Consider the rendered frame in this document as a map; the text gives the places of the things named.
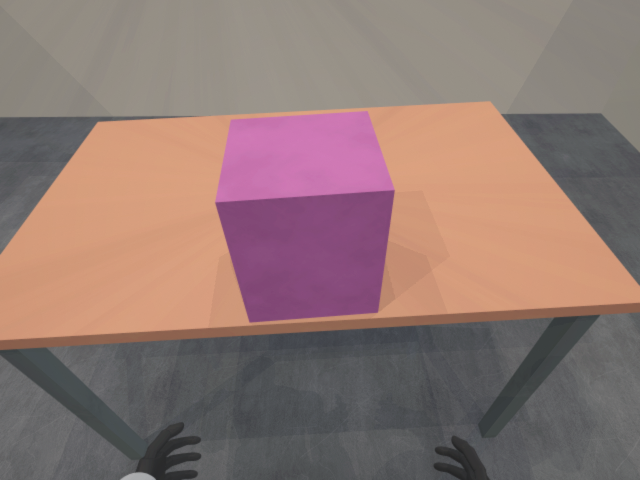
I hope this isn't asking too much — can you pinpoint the left robot hand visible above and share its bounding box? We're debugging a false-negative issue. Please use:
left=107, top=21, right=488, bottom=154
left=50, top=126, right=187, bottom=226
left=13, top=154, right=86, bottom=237
left=135, top=422, right=201, bottom=480

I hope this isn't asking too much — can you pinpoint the carton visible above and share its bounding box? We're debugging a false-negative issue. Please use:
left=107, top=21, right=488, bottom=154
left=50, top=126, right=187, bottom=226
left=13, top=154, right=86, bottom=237
left=215, top=111, right=395, bottom=323

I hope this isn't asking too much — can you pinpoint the table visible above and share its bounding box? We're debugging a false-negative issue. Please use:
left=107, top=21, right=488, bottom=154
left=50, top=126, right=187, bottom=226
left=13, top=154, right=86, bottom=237
left=0, top=101, right=640, bottom=460

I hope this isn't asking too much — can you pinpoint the right robot hand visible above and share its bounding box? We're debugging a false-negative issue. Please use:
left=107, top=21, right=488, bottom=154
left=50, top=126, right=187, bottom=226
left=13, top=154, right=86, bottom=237
left=434, top=436, right=490, bottom=480

